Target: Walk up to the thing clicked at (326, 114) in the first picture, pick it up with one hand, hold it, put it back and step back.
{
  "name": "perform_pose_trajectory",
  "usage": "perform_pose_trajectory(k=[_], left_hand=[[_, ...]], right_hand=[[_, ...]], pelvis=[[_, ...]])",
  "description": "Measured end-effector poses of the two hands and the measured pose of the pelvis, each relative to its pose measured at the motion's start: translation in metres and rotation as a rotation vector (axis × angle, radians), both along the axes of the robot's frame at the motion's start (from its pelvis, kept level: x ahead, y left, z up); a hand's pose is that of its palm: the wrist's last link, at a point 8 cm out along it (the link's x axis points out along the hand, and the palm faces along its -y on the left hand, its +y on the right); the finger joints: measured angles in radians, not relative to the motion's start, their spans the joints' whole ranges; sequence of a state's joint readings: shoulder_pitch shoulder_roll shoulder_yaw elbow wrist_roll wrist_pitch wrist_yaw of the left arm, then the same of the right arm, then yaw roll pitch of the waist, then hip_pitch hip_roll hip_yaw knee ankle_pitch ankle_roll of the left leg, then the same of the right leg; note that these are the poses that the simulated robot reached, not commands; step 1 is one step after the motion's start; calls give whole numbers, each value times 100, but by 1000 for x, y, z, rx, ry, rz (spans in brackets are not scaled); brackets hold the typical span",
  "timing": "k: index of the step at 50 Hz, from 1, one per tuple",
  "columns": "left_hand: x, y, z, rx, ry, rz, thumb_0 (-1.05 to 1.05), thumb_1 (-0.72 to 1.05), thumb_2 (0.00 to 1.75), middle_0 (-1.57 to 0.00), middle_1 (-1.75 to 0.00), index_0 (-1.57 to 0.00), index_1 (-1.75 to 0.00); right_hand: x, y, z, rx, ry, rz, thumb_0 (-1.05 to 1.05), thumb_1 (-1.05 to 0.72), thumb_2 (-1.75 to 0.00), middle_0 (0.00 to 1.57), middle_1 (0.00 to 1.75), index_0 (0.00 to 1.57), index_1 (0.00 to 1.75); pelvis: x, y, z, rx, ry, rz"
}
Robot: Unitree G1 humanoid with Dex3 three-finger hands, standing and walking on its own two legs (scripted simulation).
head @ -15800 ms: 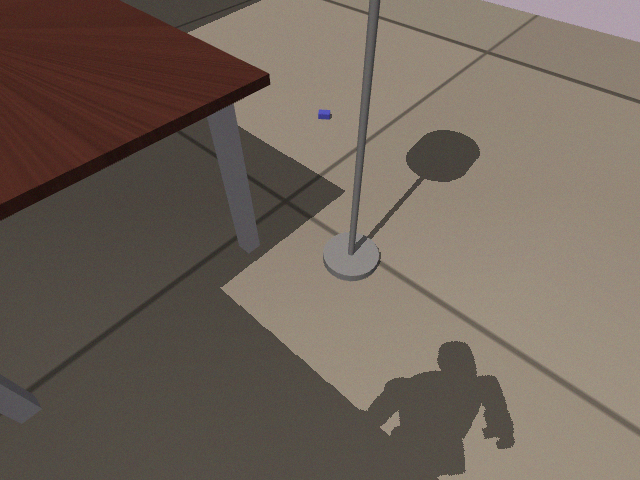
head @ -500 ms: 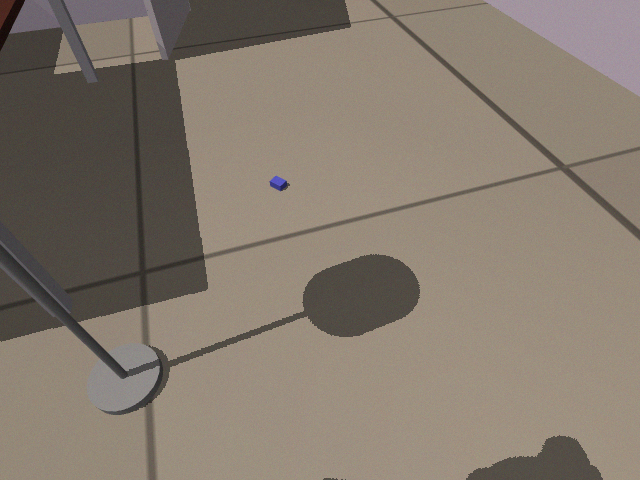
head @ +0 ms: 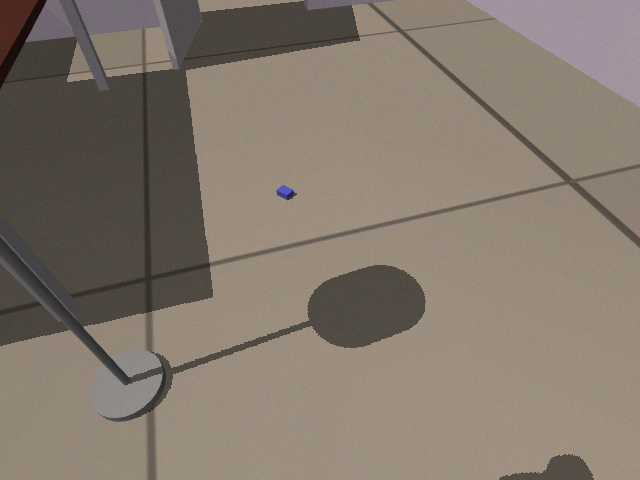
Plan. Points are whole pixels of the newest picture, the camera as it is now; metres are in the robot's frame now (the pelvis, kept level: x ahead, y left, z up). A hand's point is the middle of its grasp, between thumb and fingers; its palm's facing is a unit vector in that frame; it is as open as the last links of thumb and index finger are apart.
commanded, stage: walk up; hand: left
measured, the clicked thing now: (285, 192) +1.47 +0.19 -0.76
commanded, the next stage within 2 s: none
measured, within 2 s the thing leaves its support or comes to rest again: neither
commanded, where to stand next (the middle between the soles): +1.06 -0.05 m, yaw -3 degrees
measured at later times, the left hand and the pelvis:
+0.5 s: hand (130, 422) +0.24 +0.31 -0.14, palm faces -0.11 -0.94 -0.33, open 7.3 cm; pelvis +0.16 +0.03 +0.00, yaw -3 degrees
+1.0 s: hand (187, 305) +0.45 +0.27 -0.15, palm faces -0.04 -0.93 -0.36, open 7.3 cm; pelvis +0.41 -0.01 -0.01, yaw -2 degrees
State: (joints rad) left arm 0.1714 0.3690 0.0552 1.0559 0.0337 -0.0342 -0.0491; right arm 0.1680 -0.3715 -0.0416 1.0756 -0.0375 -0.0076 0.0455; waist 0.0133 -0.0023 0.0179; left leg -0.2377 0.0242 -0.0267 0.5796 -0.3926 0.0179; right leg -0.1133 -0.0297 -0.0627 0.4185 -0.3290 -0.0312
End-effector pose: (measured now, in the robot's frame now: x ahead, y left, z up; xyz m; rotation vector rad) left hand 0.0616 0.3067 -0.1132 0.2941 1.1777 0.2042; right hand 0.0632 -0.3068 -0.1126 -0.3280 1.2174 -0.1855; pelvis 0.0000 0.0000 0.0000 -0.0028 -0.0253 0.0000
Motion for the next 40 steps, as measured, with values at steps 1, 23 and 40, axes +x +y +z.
perform_pose_trajectory(k=[1, 23, 40], left_hand=[[-1, 5, 1, 4, -12, 9, 0, 90, 90, -21, -30, -21, -30], [145, 55, 2, -2, 37, -89, 0, 91, 90, -21, -30, -20, -30], [338, -19, 27, 52, -128, -107, 0, 90, 90, -21, -30, -21, -30]], right_hand=[[4, -2, 1, -10, 4, 11, 0, -90, -90, 21, 30, 20, 30], [90, 23, 18, -41, -36, -62, 0, -90, -90, 21, 30, 20, 30], [289, -27, -11, 31, -78, -17, 1, -91, -90, 20, 30, 20, 30]], pelvis=[[3, 2, -1, 1, -1, 5], [143, 39, -1, 25, -26, -43], [305, -17, -7, 13, -20, -54]])
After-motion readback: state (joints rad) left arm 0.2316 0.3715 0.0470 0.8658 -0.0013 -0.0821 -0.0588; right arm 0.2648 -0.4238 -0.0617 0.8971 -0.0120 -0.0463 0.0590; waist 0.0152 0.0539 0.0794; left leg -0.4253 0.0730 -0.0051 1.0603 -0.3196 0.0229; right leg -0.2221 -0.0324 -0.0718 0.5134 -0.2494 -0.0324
